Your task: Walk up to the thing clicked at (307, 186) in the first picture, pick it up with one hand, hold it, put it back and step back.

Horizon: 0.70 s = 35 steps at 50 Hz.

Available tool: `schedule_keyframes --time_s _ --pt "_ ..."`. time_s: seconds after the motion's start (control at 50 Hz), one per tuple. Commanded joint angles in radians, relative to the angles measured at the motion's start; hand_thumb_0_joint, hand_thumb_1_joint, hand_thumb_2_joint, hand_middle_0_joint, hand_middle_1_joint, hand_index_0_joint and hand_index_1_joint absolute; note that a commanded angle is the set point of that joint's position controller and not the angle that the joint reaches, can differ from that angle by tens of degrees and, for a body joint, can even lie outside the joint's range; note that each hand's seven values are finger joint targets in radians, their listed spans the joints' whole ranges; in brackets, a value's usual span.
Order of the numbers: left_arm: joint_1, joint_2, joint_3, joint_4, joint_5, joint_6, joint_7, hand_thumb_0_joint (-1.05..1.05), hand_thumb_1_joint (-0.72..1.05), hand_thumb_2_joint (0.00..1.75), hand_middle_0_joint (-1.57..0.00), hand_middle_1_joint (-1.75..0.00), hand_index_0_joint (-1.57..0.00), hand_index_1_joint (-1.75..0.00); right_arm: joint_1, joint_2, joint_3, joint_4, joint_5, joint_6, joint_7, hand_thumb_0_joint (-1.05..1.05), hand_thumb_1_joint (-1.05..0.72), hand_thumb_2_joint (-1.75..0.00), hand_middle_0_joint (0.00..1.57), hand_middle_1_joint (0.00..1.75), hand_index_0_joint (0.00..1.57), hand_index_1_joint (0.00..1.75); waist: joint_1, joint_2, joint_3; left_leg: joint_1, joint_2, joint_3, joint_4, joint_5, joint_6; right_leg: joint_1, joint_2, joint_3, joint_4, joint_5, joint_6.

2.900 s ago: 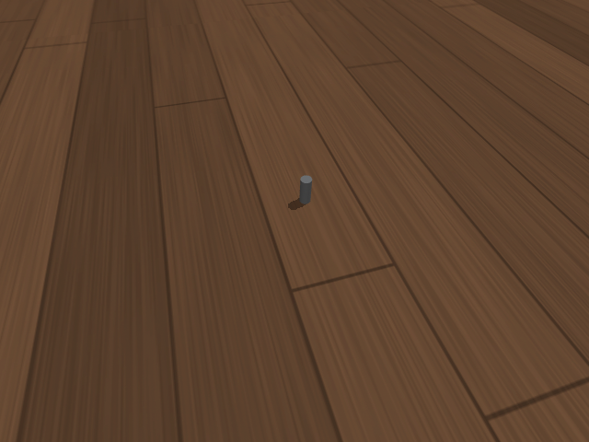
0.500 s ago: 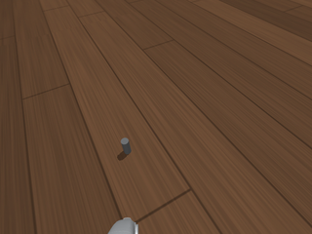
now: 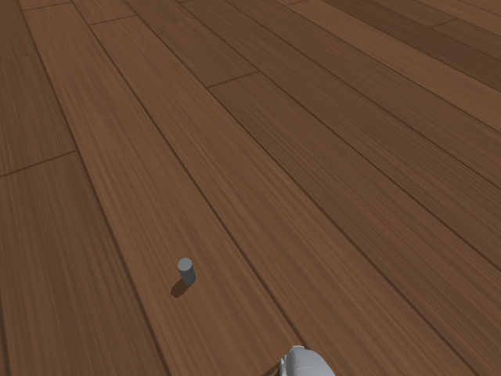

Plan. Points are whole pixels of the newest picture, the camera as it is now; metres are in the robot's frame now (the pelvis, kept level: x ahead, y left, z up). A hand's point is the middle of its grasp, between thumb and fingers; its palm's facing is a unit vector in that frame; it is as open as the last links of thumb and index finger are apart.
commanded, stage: walk up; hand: left
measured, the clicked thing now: (187, 271) +0.58 +0.21 -0.70
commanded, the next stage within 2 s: stand in 1.66 s
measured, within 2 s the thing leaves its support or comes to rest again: neither
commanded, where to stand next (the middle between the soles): +0.19 +0.01 m, yaw +0 degrees
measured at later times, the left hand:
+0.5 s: hand (94, 365) +0.18 +0.28 -0.17, palm faces -0.01 -0.93 -0.37, open 7.4 cm
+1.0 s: hand (97, 365) +0.17 +0.26 -0.15, palm faces +0.02 -0.94 -0.34, open 7.4 cm
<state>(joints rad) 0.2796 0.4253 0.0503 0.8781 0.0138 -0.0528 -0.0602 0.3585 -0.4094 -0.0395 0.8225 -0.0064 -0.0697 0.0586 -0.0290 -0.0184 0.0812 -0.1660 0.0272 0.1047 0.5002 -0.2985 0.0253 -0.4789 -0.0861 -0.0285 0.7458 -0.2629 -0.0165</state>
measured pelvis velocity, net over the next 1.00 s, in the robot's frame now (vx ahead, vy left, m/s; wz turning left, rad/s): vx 0.11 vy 0.00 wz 0.02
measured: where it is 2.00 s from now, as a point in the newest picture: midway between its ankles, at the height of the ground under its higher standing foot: outside the picture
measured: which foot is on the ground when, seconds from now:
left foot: down 0.00-0.10, up 0.12-0.38, down 0.40-1.00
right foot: up 0.00-0.06, down 0.08-1.00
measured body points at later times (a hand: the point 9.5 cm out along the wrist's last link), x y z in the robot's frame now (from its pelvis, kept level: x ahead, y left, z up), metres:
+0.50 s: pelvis +0.10 +0.01 -0.02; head +0.12 +0.02 +0.43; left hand +0.18 +0.32 -0.14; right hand +0.18 -0.30 -0.14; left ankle +0.16 +0.14 -0.74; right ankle +0.13 -0.13 -0.73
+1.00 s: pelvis +0.11 +0.00 +0.01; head +0.13 +0.00 +0.46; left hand +0.17 +0.31 -0.12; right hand +0.24 -0.29 -0.12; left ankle +0.16 +0.14 -0.74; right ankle +0.13 -0.13 -0.74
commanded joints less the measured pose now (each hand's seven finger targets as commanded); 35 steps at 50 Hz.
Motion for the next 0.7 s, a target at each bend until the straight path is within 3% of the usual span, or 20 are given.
schedule_keyframes --time_s 0.0,0.04,0.06,0.08,0.1,0.14,0.18,0.26,0.28,0.32,0.36,0.38,0.4,0.42,0.46,0.5,0.52,0.56,0.6,0.68 --pt "0.02 0.157 0.053 -0.056 -0.005 -0.039 0.014 0.0 0.9 0.9 -0.2 -0.3 -0.2 -0.3 -0.041 -0.266 -0.083 -0.092 0.004 -0.006 -0.019 0.0 -0.9 -0.9 0.2 0.3 0.2 0.3 0.034 0.139 -0.021 -0.105 0.206 -0.165 -0.098 0.137 0.17 0.177 0.057 -0.045 -0.154 0.09 -0.01" --pt "0.121 0.19 0.067 -0.025 -0.001 -0.052 0.034 0.0 0.9 0.9 -0.2 -0.3 -0.2 -0.3 -0.03 -0.203 -0.058 -0.1 0.008 0.003 -0.023 0.0 -0.9 -0.9 0.2 0.3 0.2 0.3 0.086 0.02 -0.103 -0.157 0.136 -0.094 0.147 0.228 0.112 0.409 0.084 -0.025 -0.267 0.103 -0.03" --pt "0.175 0.261 0.09 -0.021 0.008 -0.06 0.046 0.0 0.9 0.9 -0.2 -0.3 -0.2 -0.3 0.004 -0.147 -0.037 -0.109 0.013 0.001 -0.026 0.0 -0.9 -0.9 0.2 0.3 0.2 0.3 0.112 -0.166 -0.155 -0.291 0.056 -0.037 0.393 0.107 0.064 0.533 -0.069 0.203 -0.338 0.041 -0.083" --pt "0.17 0.33 0.096 -0.052 0.003 -0.064 0.057 0.0 0.9 0.9 -0.2 -0.3 -0.2 -0.3 0.036 -0.112 -0.021 -0.11 0.01 0.01 -0.031 0.0 -0.9 -0.9 0.2 0.3 0.2 0.3 0.097 -0.252 -0.156 -0.45 -0.045 -0.048 0.538 -0.233 0.015 0.566 -0.327 0.612 -0.454 0.03 -0.194" --pt "0.133 0.339 0.093 -0.055 -0.014 -0.055 0.056 0.0 0.9 0.9 -0.2 -0.3 -0.2 -0.3 0.003 -0.216 -0.056 -0.082 -0.001 0.029 -0.047 0.0 -0.9 -0.9 0.2 0.3 0.2 0.3 0.095 -0.135 -0.103 -0.435 -0.003 -0.134 0.627 -0.305 0.016 0.45 -0.363 0.651 -0.426 0.051 -0.281" --pt "0.08 0.282 0.075 -0.068 -0.024 -0.049 0.064 0.0 0.9 0.9 -0.2 -0.3 -0.2 -0.3 0.009 -0.209 -0.056 -0.047 0.013 0.035 -0.053 0.0 -0.9 -0.9 0.2 0.3 0.2 0.3 0.072 -0.088 -0.061 -0.441 0.025 -0.187 0.629 -0.232 0.015 0.406 -0.269 0.446 -0.393 0.19 -0.249" --pt "0.026 0.255 0.059 -0.079 -0.014 -0.043 0.069 0.0 0.9 0.9 -0.2 -0.3 -0.2 -0.3 0.033 -0.201 -0.058 -0.015 0.009 0.038 -0.048 0.0 -0.9 -0.9 0.2 0.3 0.2 0.3 0.036 -0.134 -0.056 -0.362 0.037 -0.159 0.548 -0.155 0.003 0.298 -0.195 0.285 -0.384 0.234 -0.207" --pt "-0.025 0.217 0.041 -0.081 0.002 -0.033 0.074 0.0 0.9 0.9 -0.2 -0.3 -0.2 -0.3 0.008 -0.153 -0.047 0.025 0.003 0.048 -0.044 0.0 -0.9 -0.9 0.2 0.3 0.2 0.3 0.03 -0.158 -0.081 -0.194 0.03 -0.098 0.307 -0.085 -0.021 0.178 -0.139 0.138 -0.312 0.405 -0.186" --pt "-0.026 0.217 0.037 -0.076 0.002 -0.028 0.075 0.0 0.9 0.9 -0.2 -0.3 -0.2 -0.3 -0.028 -0.149 -0.046 0.027 0.006 0.047 -0.046 0.0 -0.9 -0.9 0.2 0.3 0.2 0.3 0.04 -0.171 -0.093 -0.174 0.017 -0.086 0.26 -0.066 -0.02 0.183 -0.136 0.133 -0.281 0.443 -0.182" --pt "-0.079 0.224 0.033 -0.073 -0.01 -0.015 0.075 0.0 0.9 0.9 -0.2 -0.3 -0.2 -0.3 -0.026 -0.144 -0.046 0.049 0.009 0.045 -0.054 0.0 -0.9 -0.9 0.2 0.3 0.2 0.3 0.017 -0.166 -0.116 -0.084 0.002 -0.061 0.177 0.043 -0.016 0.143 -0.14 0.123 -0.219 0.44 -0.167" --pt "-0.106 0.194 0.018 -0.071 -0.023 0.003 0.075 0.0 0.9 0.9 -0.2 -0.3 -0.2 -0.3 -0.032 -0.179 -0.056 0.07 -0.001 0.035 -0.061 0.0 -0.9 -0.9 0.2 0.3 0.2 0.3 -0.004 -0.09 -0.115 0.011 0.007 -0.089 0.063 0.191 0.004 0.051 -0.114 0.121 -0.146 0.273 -0.112" --pt "-0.09 0.163 0.007 -0.069 -0.028 0.011 0.074 0.0 0.9 0.9 -0.2 -0.3 -0.2 -0.3 -0.07 -0.226 -0.065 0.062 -0.009 0.03 -0.065 0.0 -0.9 -0.9 0.2 0.3 0.2 0.3 0.011 0.022 -0.119 0.018 0.11 -0.229 0.013 0.236 0.034 0.008 -0.058 0.097 -0.101 0.124 -0.068" --pt "-0.054 0.143 0.002 -0.05 -0.04 0.022 0.076 0.0 0.9 0.9 -0.2 -0.3 -0.2 -0.3 -0.153 -0.275 -0.064 0.035 -0.003 0.025 -0.063 0.0 -0.9 -0.9 0.2 0.3 0.2 0.3 0.057 0.13 -0.113 -0.118 0.25 -0.422 -0.084 0.146 0.115 0.084 0.044 0.029 -0.023 -0.081 -0.019" --pt "-0.057 0.178 0.015 -0.003 -0.034 0.035 0.081 0.0 0.9 0.9 -0.2 -0.3 -0.2 -0.3 -0.195 -0.29 -0.063 0.041 0.004 0.029 -0.059 0.0 -0.9 -0.9 0.2 0.3 0.2 0.3 0.05 0.166 -0.09 -0.242 0.279 -0.458 -0.115 0.042 0.177 0.197 0.059 0.024 0.038 -0.223 -0.019" --pt "-0.036 0.166 0.015 0.039 -0.026 0.036 0.077 0.0 0.9 0.9 -0.2 -0.3 -0.2 -0.3 -0.262 -0.251 -0.042 0.048 0.002 0.036 -0.059 0.0 -0.9 -0.9 0.2 0.3 0.2 0.3 0.076 0.162 -0.077 -0.281 0.215 -0.37 -0.104 -0.034 0.131 0.246 0.048 0.034 -0.049 -0.178 -0.026" --pt "-0.045 0.18 0.015 0.07 -0.021 0.024 0.071 0.0 0.9 0.9 -0.2 -0.3 -0.2 -0.3 -0.28 -0.219 -0.026 0.069 0.008 0.039 -0.057 0.0 -0.9 -0.9 0.2 0.3 0.2 0.3 0.074 0.173 -0.094 -0.232 0.149 -0.293 -0.051 0.007 0.061 0.254 0.018 0.064 -0.168 -0.028 -0.03" --pt "-0.066 0.188 0.012 0.08 -0.018 0.022 0.07 0.0 0.9 0.9 -0.2 -0.3 -0.2 -0.3 -0.278 -0.203 -0.021 0.081 0.009 0.042 -0.056 0.0 -0.9 -0.9 0.2 0.3 0.2 0.3 0.062 0.159 -0.098 -0.216 0.131 -0.281 -0.038 -0.009 0.042 0.241 0.002 0.095 -0.197 -0.025 -0.038" --pt "-0.122 0.185 0.004 0.089 -0.016 0.022 0.067 0.0 0.9 0.9 -0.2 -0.3 -0.2 -0.3 -0.275 -0.195 -0.015 0.106 0.01 0.042 -0.056 0.0 -0.9 -0.9 0.2 0.3 0.2 0.3 0.039 0.135 -0.109 -0.164 0.122 -0.27 -0.068 -0.049 0.036 0.225 -0.01 0.102 -0.216 -0.008 -0.037" --pt "-0.137 0.169 -0.005 0.113 -0.021 0.023 0.064 0.0 0.9 0.9 -0.2 -0.3 -0.2 -0.3 -0.305 -0.196 -0.012 0.126 0.007 0.04 -0.056 0.0 -0.9 -0.9 0.2 0.3 0.2 0.3 0.045 0.134 -0.098 -0.144 0.128 -0.278 -0.092 -0.036 0.036 0.221 0.001 0.087 -0.241 -0.009 -0.025" --pt "-0.157 0.165 -0.01 0.159 -0.021 0.015 0.063 0.0 0.9 0.9 -0.2 -0.3 -0.2 -0.3 -0.337 -0.18 0.0 0.16 0.016 0.037 -0.054 0.0 -0.9 -0.9 0.2 0.3 0.2 0.3 0.04 0.087 -0.108 -0.089 0.119 -0.249 -0.093 0.076 0.025 0.251 -0.022 0.096 -0.303 0.073 -0.021"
